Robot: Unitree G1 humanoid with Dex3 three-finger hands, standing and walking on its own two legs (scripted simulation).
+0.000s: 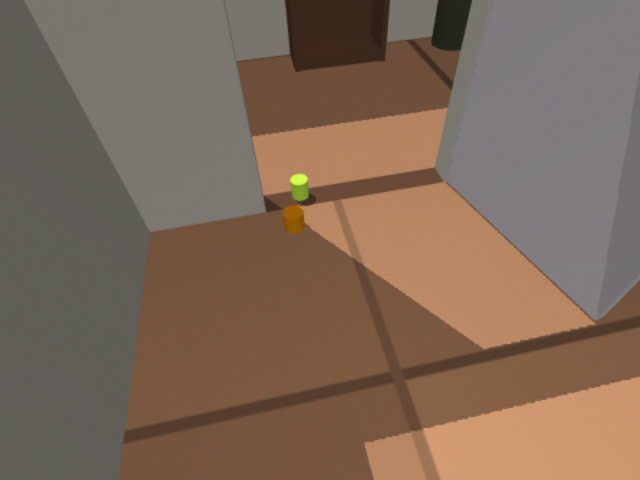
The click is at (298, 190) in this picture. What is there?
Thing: squat round
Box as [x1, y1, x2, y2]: [290, 174, 308, 200]
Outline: 296,174 293,175 290,179 292,196 297,200 302,200 308,196 307,178 305,175
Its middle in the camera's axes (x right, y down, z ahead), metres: -0.11 -0.24 +1.83
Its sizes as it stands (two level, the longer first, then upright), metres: 0.082 0.082 0.100
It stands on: the floor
